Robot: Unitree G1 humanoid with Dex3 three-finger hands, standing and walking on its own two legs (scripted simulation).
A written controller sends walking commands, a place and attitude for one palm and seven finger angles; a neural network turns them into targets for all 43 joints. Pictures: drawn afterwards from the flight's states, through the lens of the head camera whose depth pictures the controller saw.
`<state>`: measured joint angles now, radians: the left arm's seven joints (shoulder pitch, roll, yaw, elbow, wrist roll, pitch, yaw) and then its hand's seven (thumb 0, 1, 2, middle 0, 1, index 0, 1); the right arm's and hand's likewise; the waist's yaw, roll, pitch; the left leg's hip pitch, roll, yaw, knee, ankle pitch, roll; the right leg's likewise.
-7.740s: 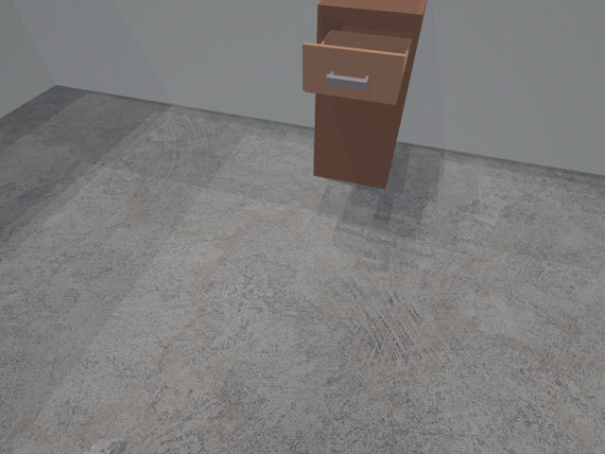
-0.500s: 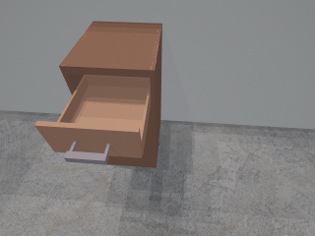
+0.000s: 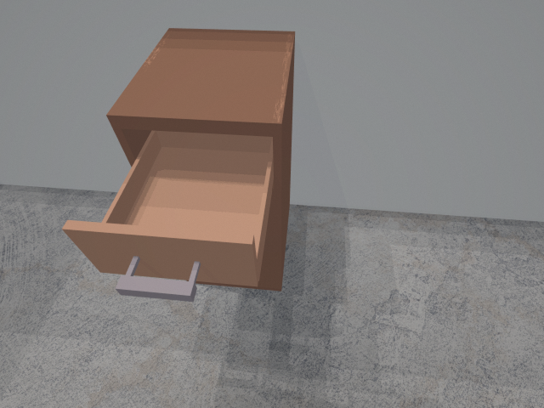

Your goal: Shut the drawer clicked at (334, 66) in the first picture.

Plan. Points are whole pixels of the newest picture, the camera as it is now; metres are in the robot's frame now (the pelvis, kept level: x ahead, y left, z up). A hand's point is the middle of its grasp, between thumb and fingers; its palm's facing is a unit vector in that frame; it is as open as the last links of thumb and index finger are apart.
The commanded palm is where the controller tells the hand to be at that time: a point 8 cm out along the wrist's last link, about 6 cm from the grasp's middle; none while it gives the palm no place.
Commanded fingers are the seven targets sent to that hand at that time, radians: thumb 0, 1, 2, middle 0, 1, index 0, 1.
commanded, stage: come to a stop and stand still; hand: left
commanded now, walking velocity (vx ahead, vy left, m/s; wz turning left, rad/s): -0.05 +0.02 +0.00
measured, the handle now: (161, 276) +0.34 +0.23 -0.07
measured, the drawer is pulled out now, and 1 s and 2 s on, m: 0.28 0.28 0.28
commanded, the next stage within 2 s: look again from close up in 0.76 s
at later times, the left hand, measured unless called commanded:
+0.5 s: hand out of the picture -0.02 +0.22 -0.17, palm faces +0.01 -0.98 -0.19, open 7.4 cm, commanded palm none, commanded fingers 0.00 0.90 0.90 -0.20 -0.30 -0.20 -0.30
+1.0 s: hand out of the picture -0.07 +0.20 -0.17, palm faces +0.03 -0.99 -0.15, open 7.4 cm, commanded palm none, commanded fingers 0.00 0.90 0.90 -0.20 -0.30 -0.20 -0.30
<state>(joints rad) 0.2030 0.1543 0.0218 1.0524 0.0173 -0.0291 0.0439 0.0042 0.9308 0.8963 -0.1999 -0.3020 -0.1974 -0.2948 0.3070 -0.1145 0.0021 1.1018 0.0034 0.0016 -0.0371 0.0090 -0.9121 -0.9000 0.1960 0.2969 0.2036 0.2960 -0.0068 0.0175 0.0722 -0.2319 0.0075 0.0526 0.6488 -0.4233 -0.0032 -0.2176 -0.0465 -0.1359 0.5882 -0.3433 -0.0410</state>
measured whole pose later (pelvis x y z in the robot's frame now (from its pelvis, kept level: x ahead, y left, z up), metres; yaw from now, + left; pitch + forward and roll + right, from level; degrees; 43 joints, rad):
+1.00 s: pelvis -0.02 +0.05 +0.01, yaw -1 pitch -1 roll +0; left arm 0.41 0.11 -0.02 1.10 0.02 -0.01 0.03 0.01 0.91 0.90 -0.20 -0.30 -0.20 -0.29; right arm 0.34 -0.13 0.02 1.10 -0.01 0.00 -0.01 0.01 -0.91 -0.90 0.20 0.30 0.20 0.30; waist 0.00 0.00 0.00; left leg -0.25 -0.04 0.06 0.44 -0.18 0.06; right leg -0.21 -0.05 -0.02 0.46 -0.23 0.03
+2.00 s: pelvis -0.02 +0.01 -0.07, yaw +1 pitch +11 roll +0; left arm 0.66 0.19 0.08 -0.01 -0.17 -0.49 -0.21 0.02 0.91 0.90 -0.54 -0.66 -0.53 -0.65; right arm 0.11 -0.22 -0.08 0.46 0.01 -0.18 0.01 0.02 -0.91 -0.90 0.20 0.30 0.20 0.30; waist 0.04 -0.05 -0.13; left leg -0.81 0.03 0.00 1.11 -0.49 -0.01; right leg -0.75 0.00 -0.08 1.11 -0.55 -0.05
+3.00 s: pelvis -0.01 +0.04 -0.05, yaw +1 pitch +9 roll -2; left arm 0.65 0.22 0.01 -0.33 -0.20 -0.27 -0.20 0.02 0.90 0.90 -1.39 -1.59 -1.39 -1.58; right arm 0.23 -0.19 0.04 0.42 0.04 -0.17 -0.03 0.02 -0.90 -0.90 0.20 0.30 0.21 0.30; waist 0.01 0.04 -0.14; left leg -0.72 0.01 0.00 1.03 -0.47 0.03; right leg -0.64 -0.02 -0.08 0.98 -0.50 0.00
